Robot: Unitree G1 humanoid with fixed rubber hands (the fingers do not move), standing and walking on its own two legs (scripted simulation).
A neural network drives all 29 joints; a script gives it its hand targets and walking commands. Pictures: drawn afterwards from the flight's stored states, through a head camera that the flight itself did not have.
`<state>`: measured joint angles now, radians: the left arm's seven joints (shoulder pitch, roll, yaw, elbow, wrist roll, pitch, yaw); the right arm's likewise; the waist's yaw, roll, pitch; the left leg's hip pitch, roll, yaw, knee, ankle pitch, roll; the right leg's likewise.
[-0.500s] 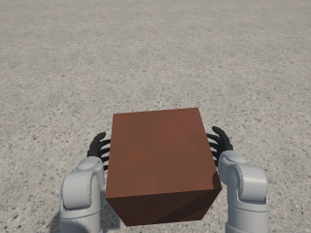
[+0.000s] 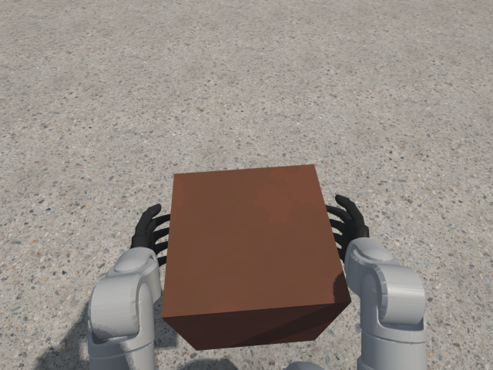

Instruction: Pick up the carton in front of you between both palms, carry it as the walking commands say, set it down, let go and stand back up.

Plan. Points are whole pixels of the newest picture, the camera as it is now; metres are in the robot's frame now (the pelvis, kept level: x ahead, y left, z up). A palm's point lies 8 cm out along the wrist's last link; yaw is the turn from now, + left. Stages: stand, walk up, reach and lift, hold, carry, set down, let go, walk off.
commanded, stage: carry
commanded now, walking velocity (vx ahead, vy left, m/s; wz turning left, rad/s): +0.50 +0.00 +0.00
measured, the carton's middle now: (250, 264) +0.28 -0.01 +0.02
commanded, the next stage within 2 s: none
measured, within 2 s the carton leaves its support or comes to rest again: neither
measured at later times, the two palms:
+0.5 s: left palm (162, 108) +0.61 +0.15 +0.09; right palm (298, 99) +0.63 -0.15 +0.09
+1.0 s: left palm (178, 43) +0.94 +0.14 +0.07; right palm (279, 40) +0.96 -0.16 +0.08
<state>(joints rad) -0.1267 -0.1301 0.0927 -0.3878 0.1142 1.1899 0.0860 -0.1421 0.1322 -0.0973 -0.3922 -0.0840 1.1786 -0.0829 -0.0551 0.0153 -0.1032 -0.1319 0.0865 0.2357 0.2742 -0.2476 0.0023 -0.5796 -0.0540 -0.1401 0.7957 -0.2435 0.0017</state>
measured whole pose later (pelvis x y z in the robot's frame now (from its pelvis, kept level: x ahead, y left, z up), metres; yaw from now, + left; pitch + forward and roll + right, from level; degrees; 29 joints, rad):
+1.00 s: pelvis +0.68 -0.02 -0.02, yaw +1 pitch +3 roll -1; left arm -0.16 -0.13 0.11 -0.38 0.12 1.20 0.08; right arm -0.19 0.14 -0.11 -0.39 -0.10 1.21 -0.08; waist 0.00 0.04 -0.07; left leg -0.12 0.11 0.16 0.59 -0.46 -0.05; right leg -0.42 -0.03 -0.21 0.48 -0.12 -0.06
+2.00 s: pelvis +0.88 +0.03 -0.02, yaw +0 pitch +5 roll +0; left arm -0.11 -0.13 0.10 -0.20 0.17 1.03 0.05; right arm -0.12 0.13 -0.09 -0.18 -0.14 0.99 -0.04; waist -0.01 -0.03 -0.09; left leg -0.44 0.03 0.12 0.58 -0.23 0.03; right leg -0.15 -0.10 -0.09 0.52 -0.44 0.07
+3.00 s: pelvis +0.84 +0.00 -0.02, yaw +0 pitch +2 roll +1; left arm -0.18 -0.14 0.18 0.12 0.23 0.73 0.01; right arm -0.20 0.14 -0.14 0.12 -0.22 0.72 -0.01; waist -0.01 0.00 -0.08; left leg -0.43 0.08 0.10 0.54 -0.14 -0.02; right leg -0.20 -0.04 -0.10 0.59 -0.43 0.00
